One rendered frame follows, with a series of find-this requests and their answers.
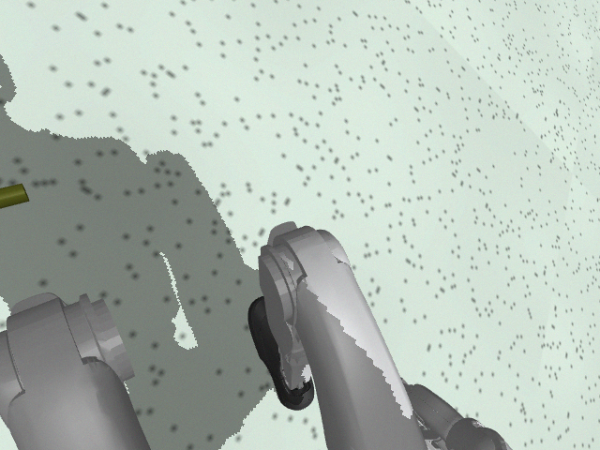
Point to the right robot hand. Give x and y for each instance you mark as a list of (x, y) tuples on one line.
[(434, 415)]

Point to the bottle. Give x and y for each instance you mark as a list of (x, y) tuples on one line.
[(12, 195)]

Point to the right robot foot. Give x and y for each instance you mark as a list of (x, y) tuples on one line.
[(267, 348)]

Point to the right robot arm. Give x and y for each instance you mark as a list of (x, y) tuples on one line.
[(469, 434)]

